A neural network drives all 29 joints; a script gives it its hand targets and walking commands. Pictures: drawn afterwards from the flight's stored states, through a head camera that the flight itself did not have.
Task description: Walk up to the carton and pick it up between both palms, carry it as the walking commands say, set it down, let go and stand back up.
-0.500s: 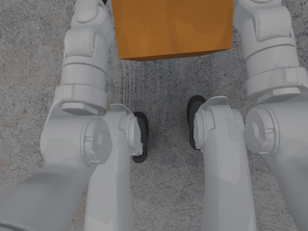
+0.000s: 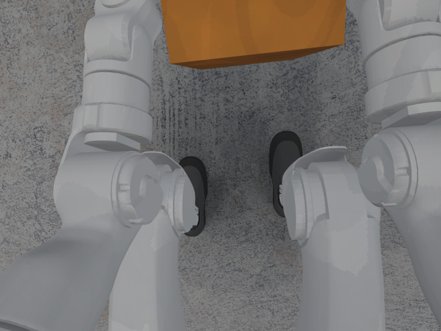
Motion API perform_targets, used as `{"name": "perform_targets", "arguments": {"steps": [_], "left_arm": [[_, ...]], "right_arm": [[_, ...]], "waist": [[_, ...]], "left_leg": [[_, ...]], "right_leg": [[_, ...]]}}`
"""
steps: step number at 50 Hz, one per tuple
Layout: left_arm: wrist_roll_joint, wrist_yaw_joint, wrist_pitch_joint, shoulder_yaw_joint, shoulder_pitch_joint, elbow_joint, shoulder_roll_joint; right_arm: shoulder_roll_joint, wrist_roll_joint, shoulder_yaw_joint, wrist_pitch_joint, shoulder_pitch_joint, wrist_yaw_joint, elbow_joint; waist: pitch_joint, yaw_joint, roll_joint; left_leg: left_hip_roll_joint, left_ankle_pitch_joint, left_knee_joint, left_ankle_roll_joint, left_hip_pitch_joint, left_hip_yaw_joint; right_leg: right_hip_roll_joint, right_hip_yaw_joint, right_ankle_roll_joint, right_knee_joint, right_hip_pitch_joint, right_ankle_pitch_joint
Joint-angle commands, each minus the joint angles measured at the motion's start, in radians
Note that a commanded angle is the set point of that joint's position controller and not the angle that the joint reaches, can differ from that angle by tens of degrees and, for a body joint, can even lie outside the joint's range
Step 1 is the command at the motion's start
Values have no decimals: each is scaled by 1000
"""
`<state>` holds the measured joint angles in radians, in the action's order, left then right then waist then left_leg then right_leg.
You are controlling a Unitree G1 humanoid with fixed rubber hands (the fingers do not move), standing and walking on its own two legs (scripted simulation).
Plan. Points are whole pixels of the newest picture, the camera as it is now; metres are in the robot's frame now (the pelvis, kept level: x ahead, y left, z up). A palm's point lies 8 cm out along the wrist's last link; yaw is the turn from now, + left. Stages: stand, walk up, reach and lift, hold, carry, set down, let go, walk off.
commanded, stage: set down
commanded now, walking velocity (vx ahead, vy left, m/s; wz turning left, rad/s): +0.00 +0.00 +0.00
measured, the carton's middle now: out of the picture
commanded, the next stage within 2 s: none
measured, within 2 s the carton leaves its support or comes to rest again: rests again in 0.58 s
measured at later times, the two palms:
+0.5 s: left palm out of the picture +0.56 +0.08 -0.20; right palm out of the picture +0.56 -0.19 -0.21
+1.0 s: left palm out of the picture +0.56 +0.08 -0.21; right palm out of the picture +0.56 -0.19 -0.22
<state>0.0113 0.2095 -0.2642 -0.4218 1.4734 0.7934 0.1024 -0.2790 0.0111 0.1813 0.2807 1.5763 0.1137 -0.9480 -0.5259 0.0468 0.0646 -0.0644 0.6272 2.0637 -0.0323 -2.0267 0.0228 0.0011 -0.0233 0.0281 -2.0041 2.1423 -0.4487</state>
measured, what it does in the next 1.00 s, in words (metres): stands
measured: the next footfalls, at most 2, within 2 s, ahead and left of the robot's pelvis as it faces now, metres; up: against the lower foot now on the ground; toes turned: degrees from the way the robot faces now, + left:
none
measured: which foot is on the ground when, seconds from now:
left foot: down 0.00-1.00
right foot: down 0.00-1.00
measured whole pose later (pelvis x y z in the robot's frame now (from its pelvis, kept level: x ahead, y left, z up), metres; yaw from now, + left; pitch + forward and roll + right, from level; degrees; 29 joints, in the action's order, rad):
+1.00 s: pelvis +0.00 +0.00 -0.03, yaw +1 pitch +33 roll +4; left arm 0.04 0.22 -0.25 -0.41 1.51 0.89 0.11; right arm -0.31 0.00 0.18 0.24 1.60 0.08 -1.04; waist -0.52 0.05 0.06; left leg -0.08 0.66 2.18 -0.03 -2.09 0.02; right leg 0.00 -0.02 0.03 -2.12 2.21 -0.47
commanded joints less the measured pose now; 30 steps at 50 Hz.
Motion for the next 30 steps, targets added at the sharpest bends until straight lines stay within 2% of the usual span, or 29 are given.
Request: {"name": "perform_targets", "arguments": {"steps": [1,4,8,11,16,19,21,23,27,30], "left_arm": [[-157,-267,50,547,835,-163,-825],[-167,-263,53,569,834,-174,-824],[-157,-271,49,554,803,-140,-845],[-143,-281,48,533,779,-102,-848],[-126,-296,47,508,756,-71,-855],[-130,-301,52,511,773,-89,-848],[-128,-303,54,508,766,-86,-855],[-127,-305,54,498,747,-65,-853],[-111,-310,51,484,712,-24,-861],[-94,-315,49,468,681,-2,-864]], "right_arm": [[785,-159,-389,-85,718,-282,249],[802,-163,-389,-78,673,-281,202],[820,-145,-376,-70,636,-291,158],[823,-142,-369,-73,641,-296,158],[832,-128,-350,-72,632,-305,131],[830,-125,-346,-76,633,-307,138],[834,-132,-348,-79,648,-308,145],[835,-140,-362,-82,661,-309,161],[827,-133,-353,-81,652,-316,138],[838,-130,-352,-79,640,-325,130]], "waist": [[1772,38,-89],[1763,33,-73],[1677,33,-86],[1619,21,-82],[1540,19,-93],[1543,21,-89],[1550,12,-83],[1548,3,-101],[1502,1,-104],[1472,-14,-98]], "left_leg": [[-101,-359,-76,7,438,37],[-102,-366,-67,3,437,44],[-104,-337,-65,5,387,42],[-103,-311,-62,8,348,47],[-103,-281,-57,12,297,44],[-102,-287,-49,8,285,48],[-104,-296,-44,10,283,50],[-103,-293,-40,14,265,51],[-102,-280,-37,16,242,48],[-101,-277,-30,19,226,55]], "right_leg": [[77,36,-14,3,-1005,443],[79,33,-13,-6,-992,455],[82,31,-9,-15,-945,425],[83,24,-9,-15,-920,404],[82,21,-9,-24,-888,372],[81,18,-6,-33,-894,385],[83,17,-5,-40,-887,393],[79,14,-9,-46,-909,401],[76,15,-9,-54,-881,387],[75,12,-11,-56,-854,378]]}}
